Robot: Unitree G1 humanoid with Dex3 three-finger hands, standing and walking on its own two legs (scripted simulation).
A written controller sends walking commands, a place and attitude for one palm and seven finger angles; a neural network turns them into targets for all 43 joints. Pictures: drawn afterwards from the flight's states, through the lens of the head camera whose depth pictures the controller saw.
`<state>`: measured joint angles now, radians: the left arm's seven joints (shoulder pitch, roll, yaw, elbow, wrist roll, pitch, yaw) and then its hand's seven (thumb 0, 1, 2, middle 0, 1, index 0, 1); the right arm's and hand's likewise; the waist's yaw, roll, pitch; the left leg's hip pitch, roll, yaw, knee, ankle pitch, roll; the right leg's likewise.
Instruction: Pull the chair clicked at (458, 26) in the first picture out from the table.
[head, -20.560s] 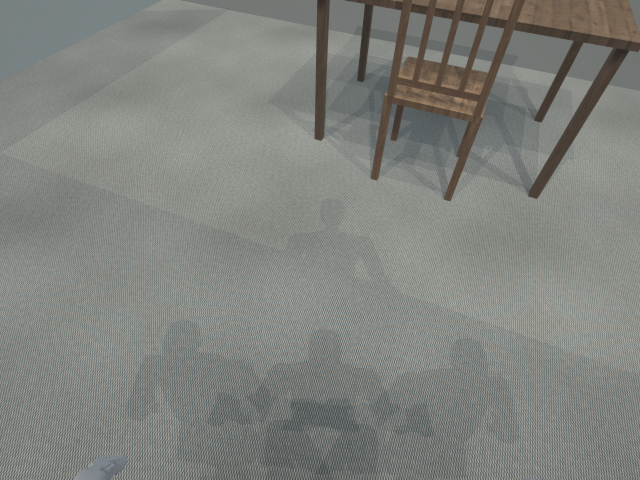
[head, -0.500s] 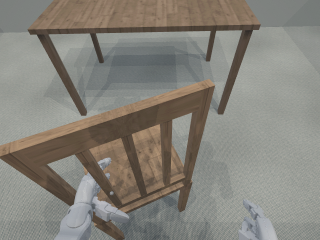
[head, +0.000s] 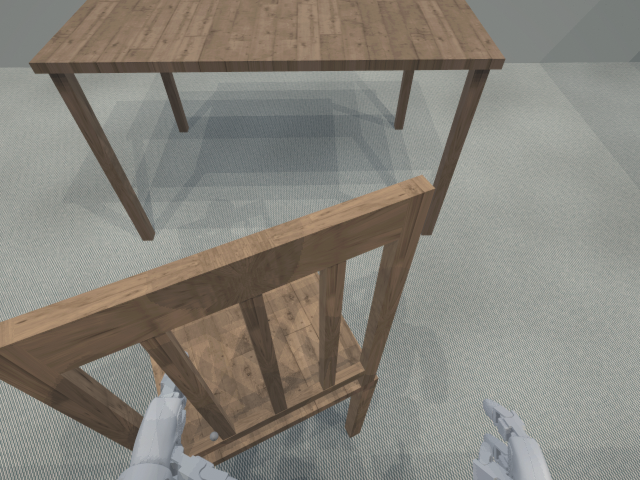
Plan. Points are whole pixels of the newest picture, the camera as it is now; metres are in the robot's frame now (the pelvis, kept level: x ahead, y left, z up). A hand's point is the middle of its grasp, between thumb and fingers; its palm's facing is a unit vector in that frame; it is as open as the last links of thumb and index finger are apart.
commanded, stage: draw the fingers out of the gap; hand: left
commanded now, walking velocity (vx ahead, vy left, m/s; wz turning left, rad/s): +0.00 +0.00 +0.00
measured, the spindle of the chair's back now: (268, 364) +0.27 +0.07 -0.02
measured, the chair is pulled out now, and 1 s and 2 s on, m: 0.63 0.63 0.60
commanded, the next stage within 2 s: draw the hand back to the body in 0.46 s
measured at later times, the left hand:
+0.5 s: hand out of the picture +0.11 +0.13 -0.03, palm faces +0.04 -0.99 -0.16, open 17.4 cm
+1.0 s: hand out of the picture +0.10 +0.16 +0.04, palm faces +0.02 -1.00 -0.07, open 17.2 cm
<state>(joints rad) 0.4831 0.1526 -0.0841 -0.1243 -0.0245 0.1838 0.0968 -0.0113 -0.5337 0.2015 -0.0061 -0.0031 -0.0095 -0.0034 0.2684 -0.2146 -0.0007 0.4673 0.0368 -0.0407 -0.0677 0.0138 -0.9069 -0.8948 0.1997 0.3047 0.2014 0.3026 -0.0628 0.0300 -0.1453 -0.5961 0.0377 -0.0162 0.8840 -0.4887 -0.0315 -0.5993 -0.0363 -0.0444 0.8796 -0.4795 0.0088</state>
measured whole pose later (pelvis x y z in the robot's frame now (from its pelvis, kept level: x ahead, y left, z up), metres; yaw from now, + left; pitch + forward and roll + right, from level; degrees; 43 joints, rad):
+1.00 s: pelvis -0.05 -0.01 -0.03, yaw +1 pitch +11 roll -2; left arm 0.80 0.27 0.02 -0.35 -0.25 -0.32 -0.13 -0.01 -0.54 0.20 -0.06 -0.03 -0.08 -0.03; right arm 0.21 -0.16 -0.02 0.54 0.08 -0.15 -0.08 0.02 -0.91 -0.89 0.20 0.30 0.20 0.30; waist 0.00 0.05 -0.13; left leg -0.79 0.05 -0.08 1.12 -0.53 -0.05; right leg -0.76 -0.03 -0.09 1.08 -0.52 -0.01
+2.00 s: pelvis +0.01 -0.01 +0.04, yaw +2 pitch -3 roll +0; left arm 0.57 0.38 0.24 -0.39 -0.06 0.12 0.16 0.01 0.85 0.87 -0.21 -0.29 -0.39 -0.37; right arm 0.17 -0.23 0.03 0.65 0.02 -0.22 -0.09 0.01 -0.91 -0.89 0.20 0.30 0.20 0.30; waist 0.08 0.08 0.05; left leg -0.10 0.03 -0.03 0.48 -0.33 -0.04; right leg -0.10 -0.03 -0.08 0.49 -0.34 0.00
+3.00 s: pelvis -0.10 +0.02 +0.04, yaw +1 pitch +0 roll -2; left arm 0.55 0.39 0.39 -0.50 -0.03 -0.12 0.18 0.01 0.89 0.90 -0.21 -0.30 -0.22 -0.30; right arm 0.20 -0.22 0.00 0.61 0.02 -0.07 -0.11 0.01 -0.91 -0.89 0.20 0.30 0.20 0.30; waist -0.01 0.01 0.03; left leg -0.36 0.02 -0.02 0.60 -0.24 0.01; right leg -0.37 -0.03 -0.04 0.63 -0.29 0.02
